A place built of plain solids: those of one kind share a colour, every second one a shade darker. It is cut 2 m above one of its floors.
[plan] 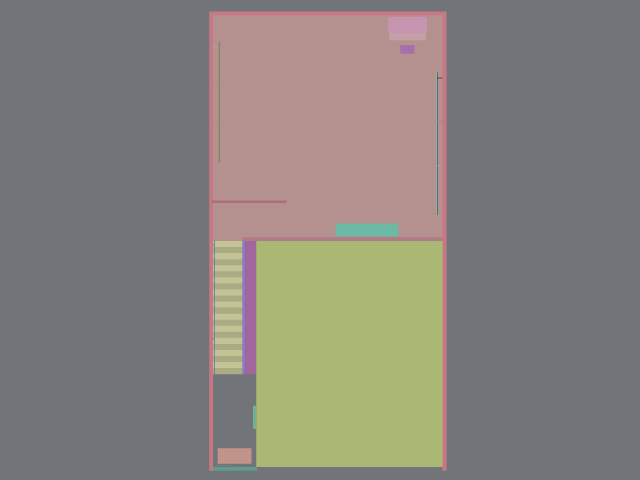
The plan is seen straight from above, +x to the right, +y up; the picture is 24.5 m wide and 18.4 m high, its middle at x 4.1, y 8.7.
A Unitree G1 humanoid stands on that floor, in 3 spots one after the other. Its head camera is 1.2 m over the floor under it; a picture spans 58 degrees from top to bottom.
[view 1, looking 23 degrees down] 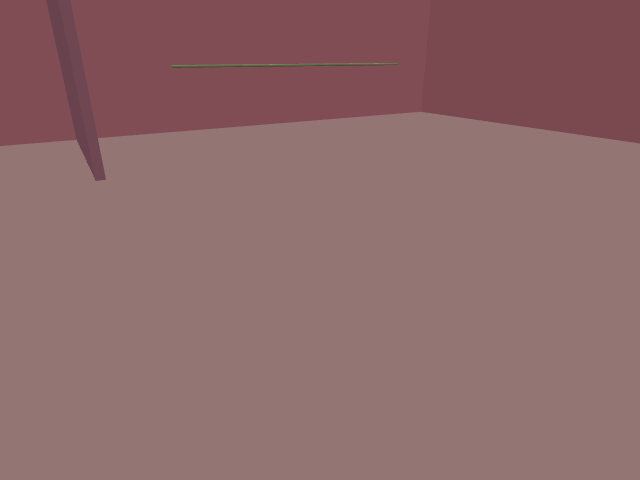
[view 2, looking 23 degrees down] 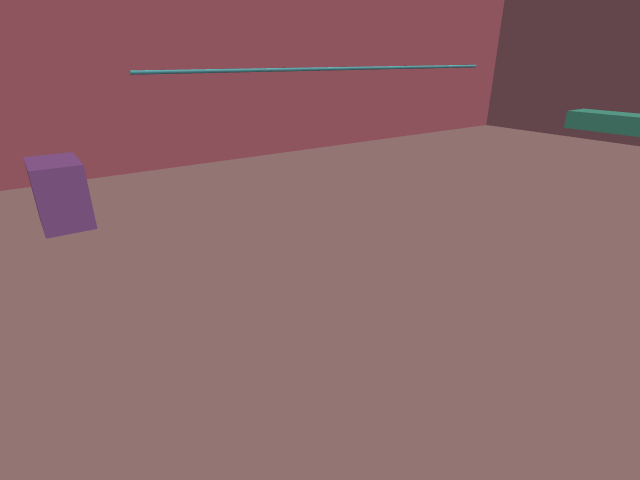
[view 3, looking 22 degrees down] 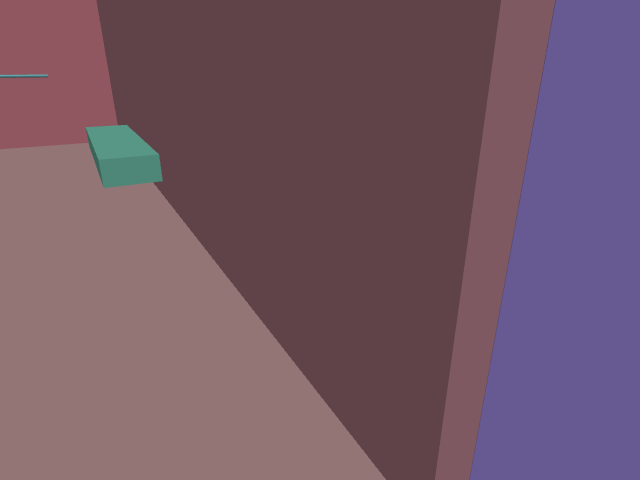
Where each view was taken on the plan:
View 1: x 7.80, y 9.86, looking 149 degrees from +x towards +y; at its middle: upper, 3.07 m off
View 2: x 3.72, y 16.21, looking -35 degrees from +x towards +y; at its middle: upper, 3.07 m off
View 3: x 0.56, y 9.46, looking -29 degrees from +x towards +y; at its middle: entrance_wall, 1.45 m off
